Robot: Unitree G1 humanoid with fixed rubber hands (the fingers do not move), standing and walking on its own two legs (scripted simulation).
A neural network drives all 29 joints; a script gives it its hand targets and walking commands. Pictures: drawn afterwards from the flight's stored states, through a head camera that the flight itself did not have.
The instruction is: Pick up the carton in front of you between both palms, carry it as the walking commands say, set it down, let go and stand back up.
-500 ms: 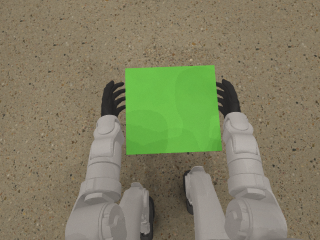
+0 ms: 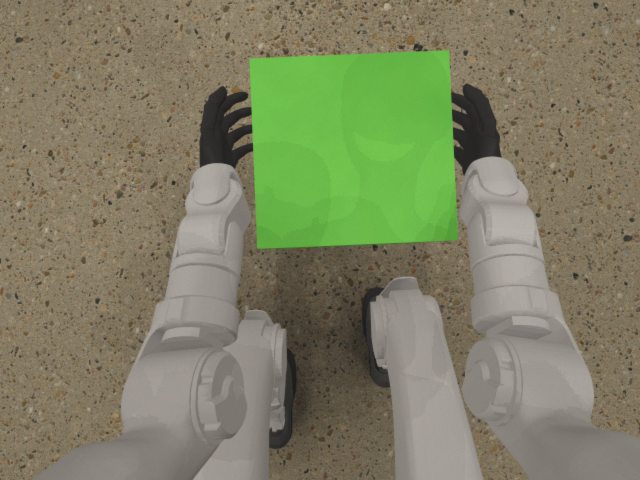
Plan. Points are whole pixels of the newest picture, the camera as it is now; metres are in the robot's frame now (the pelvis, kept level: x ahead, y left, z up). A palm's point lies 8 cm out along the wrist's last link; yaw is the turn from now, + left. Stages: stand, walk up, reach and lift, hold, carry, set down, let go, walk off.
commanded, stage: set down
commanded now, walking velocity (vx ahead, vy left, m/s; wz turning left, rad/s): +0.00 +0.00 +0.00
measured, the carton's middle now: (345, 172) +0.46 -0.09 -0.18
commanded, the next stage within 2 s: none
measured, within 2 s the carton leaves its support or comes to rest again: rests again in 1.06 s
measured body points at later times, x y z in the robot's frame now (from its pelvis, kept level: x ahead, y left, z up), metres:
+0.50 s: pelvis -0.02 +0.01 -0.10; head +0.32 -0.07 +0.18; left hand +0.52 +0.04 -0.26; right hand +0.47 -0.26 -0.27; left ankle +0.05 +0.12 -0.47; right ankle +0.14 -0.12 -0.47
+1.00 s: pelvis -0.03 +0.01 -0.13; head +0.32 -0.04 +0.14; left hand +0.51 +0.04 -0.30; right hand +0.48 -0.26 -0.30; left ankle +0.05 +0.12 -0.47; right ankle +0.14 -0.12 -0.47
